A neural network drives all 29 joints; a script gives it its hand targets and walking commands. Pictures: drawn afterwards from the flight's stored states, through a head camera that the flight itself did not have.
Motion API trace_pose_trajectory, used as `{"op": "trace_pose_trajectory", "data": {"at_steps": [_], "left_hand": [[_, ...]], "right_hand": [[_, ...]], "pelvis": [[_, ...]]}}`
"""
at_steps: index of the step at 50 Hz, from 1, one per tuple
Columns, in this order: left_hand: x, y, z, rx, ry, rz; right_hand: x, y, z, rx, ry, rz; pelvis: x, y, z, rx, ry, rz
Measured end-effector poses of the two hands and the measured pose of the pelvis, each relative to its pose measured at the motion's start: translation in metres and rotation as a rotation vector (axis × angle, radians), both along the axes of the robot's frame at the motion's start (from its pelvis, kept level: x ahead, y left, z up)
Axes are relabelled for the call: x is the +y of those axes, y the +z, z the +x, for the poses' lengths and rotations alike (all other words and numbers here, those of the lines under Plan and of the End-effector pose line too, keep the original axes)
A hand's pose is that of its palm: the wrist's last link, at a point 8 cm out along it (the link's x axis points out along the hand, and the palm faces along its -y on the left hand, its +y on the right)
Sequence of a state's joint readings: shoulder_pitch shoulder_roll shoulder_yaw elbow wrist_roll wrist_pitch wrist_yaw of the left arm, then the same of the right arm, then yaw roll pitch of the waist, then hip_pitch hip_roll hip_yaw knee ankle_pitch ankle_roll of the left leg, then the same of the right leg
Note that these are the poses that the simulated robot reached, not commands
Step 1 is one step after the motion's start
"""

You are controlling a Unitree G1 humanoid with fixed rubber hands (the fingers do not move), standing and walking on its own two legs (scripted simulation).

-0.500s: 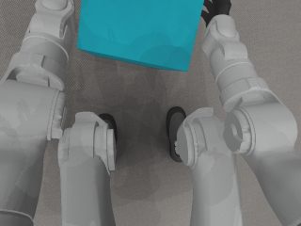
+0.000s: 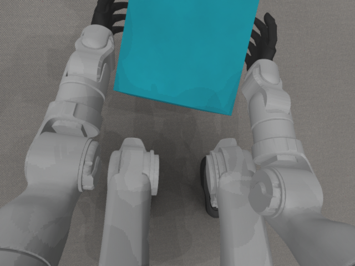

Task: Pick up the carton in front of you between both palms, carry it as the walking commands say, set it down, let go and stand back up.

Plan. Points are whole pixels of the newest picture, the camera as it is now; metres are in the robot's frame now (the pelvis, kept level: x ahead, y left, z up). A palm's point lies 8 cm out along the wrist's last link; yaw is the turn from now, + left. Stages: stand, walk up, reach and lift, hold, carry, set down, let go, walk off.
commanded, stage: reach and lift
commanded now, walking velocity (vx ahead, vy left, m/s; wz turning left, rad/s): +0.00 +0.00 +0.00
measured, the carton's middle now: (178, 59) +0.51 +0.02 -0.18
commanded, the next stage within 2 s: none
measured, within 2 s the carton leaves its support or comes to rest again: neither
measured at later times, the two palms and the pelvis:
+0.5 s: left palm out of the picture +0.48 +0.17 +0.07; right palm (331, 36) +0.47 -0.13 +0.07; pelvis +0.01 -0.01 +0.13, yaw +2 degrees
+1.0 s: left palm out of the picture +0.43 +0.16 +0.23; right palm out of the picture +0.44 -0.13 +0.24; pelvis +0.06 -0.01 +0.27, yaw +4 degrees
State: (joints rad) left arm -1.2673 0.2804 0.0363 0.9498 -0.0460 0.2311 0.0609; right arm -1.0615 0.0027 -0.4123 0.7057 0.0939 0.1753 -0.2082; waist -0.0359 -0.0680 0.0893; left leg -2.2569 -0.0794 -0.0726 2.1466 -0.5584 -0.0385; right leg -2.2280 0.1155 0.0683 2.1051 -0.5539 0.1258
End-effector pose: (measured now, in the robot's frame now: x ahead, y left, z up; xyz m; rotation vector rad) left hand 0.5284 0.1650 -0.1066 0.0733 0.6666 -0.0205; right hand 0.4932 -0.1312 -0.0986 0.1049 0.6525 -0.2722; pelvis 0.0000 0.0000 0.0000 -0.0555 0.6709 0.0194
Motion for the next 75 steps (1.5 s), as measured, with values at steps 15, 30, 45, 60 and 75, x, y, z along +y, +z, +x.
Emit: {"op": "trace_pose_trajectory", "data": {"at_steps": [15, 30, 45, 60, 75], "left_hand": [[0.003, 0.124, -0.029, 0.027, 0.07, -0.005], [0.002, 0.202, -0.055, 0.014, 0.129, -0.029], [0.0, 0.304, -0.084, 0.026, 0.168, -0.034], [-0.002, 0.396, -0.112, 0.021, 0.205, -0.033], [-0.007, 0.485, -0.138, 0.003, 0.241, -0.021]], "right_hand": [[0.001, 0.119, -0.019, 0.025, 0.042, -0.013], [0.0, 0.202, -0.029, 0.009, 0.078, -0.013], [-0.003, 0.304, -0.048, 0.02, 0.104, -0.01], [-0.005, 0.396, -0.066, 0.016, 0.143, -0.018], [-0.009, 0.484, -0.079, -0.001, 0.202, -0.042]], "pelvis": [[-0.004, 0.084, -0.001, 0.058, 0.025, 0.007], [-0.006, 0.152, 0.022, 0.021, 0.028, 0.022], [-0.006, 0.241, 0.053, -0.123, 0.035, 0.039], [-0.007, 0.324, 0.086, -0.31, 0.04, 0.058], [-0.009, 0.38, 0.109, -0.565, 0.046, 0.076]]}}
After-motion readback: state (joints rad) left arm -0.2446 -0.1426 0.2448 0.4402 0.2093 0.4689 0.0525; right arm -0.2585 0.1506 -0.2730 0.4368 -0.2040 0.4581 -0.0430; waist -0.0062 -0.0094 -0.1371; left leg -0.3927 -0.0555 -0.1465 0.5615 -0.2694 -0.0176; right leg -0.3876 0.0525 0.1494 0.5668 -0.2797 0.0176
